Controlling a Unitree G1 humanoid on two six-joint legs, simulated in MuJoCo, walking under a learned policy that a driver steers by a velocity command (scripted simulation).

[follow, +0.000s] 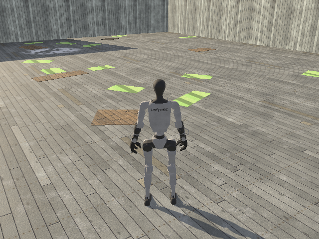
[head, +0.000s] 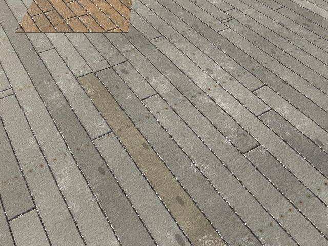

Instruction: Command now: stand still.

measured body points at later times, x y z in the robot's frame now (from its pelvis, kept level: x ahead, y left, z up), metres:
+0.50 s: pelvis +0.12 -0.03 +0.01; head +0.14 -0.05 +0.46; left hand +0.04 +0.21 -0.12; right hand +0.29 -0.28 -0.10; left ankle +0.22 +0.13 -0.68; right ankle +0.02 -0.13 -0.73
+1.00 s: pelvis +0.38 +0.03 +0.01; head +0.41 +0.03 +0.46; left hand +0.52 +0.29 -0.11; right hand +0.42 -0.24 -0.13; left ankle +0.38 +0.11 -0.73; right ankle +0.51 -0.13 -0.68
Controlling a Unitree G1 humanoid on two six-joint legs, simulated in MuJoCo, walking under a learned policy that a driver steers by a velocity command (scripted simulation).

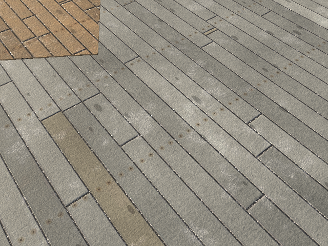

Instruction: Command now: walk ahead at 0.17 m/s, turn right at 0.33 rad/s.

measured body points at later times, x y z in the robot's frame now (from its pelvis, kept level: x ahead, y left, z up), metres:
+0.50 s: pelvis +0.11 -0.02 -0.01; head +0.15 -0.05 +0.44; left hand +0.32 +0.22 -0.10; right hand +0.18 -0.33 -0.13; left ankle +0.18 +0.13 -0.71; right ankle +0.16 -0.12 -0.75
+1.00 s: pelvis +0.15 +0.00 -0.01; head +0.16 -0.01 +0.44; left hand +0.36 +0.21 -0.12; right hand +0.13 -0.29 -0.14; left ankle +0.18 +0.12 -0.75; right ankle +0.07 -0.10 -0.75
